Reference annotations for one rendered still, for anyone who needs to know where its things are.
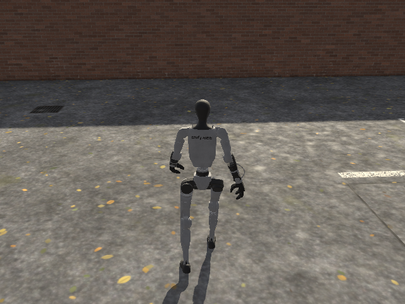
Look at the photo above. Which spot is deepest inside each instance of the right robot forearm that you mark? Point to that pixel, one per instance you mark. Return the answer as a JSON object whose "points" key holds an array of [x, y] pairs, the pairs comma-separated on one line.
{"points": [[234, 171]]}

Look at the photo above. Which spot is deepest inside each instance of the robot left hand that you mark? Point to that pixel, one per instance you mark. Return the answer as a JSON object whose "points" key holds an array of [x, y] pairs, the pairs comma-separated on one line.
{"points": [[176, 171]]}

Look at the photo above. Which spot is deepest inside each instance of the robot right hand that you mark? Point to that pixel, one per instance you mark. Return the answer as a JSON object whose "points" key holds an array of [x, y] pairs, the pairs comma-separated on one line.
{"points": [[240, 191]]}

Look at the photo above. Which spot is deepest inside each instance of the right robot upper arm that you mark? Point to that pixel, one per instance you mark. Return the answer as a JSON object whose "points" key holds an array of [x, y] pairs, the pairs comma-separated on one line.
{"points": [[225, 143]]}

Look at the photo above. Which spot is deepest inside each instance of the robot right thigh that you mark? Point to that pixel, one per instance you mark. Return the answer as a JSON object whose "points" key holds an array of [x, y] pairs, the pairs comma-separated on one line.
{"points": [[216, 189]]}

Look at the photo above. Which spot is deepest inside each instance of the left robot upper arm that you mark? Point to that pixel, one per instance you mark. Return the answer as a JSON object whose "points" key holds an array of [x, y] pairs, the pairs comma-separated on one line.
{"points": [[179, 142]]}

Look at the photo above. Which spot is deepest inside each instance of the humanoid robot torso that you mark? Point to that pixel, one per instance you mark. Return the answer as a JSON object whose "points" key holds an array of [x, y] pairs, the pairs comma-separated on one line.
{"points": [[202, 152]]}

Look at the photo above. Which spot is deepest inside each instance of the left robot forearm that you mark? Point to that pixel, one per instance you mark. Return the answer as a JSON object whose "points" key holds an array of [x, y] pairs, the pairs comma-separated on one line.
{"points": [[173, 163]]}

